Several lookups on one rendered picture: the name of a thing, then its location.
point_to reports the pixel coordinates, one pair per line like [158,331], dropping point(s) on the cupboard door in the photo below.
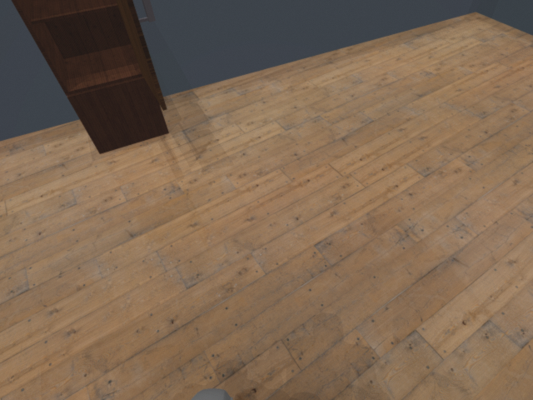
[134,31]

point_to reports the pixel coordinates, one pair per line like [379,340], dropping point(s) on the handle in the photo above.
[149,12]

